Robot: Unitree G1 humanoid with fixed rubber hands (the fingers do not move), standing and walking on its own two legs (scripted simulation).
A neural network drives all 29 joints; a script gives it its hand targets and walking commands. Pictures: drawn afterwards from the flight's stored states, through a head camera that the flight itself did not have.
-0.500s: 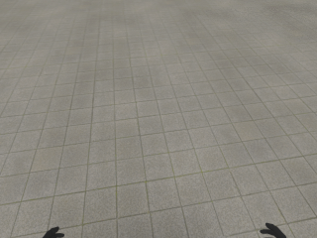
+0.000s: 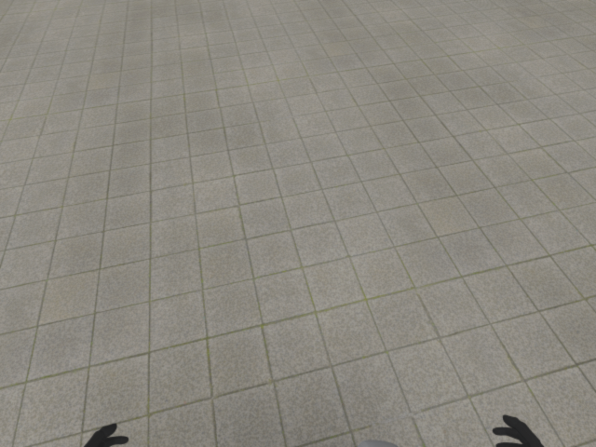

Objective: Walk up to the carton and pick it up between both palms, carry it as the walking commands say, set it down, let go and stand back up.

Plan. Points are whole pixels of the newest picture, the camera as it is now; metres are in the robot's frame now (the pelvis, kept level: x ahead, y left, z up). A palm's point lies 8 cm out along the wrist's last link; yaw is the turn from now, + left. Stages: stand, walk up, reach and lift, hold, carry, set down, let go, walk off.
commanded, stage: walk up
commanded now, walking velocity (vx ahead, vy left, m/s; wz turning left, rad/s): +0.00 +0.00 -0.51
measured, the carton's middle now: out of the picture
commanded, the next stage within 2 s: none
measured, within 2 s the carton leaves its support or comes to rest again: neither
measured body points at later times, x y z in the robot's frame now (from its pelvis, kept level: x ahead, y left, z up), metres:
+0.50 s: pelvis -0.01 -0.01 -0.01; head +0.02 -0.02 +0.44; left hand +0.18 +0.22 -0.13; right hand +0.01 -0.33 -0.12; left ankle +0.02 +0.10 -0.74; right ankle +0.02 -0.13 -0.74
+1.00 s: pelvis +0.01 -0.13 -0.01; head +0.03 -0.14 +0.44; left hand +0.30 -0.03 -0.12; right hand -0.20 -0.34 -0.14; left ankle +0.02 +0.10 -0.74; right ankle -0.03 -0.27 -0.74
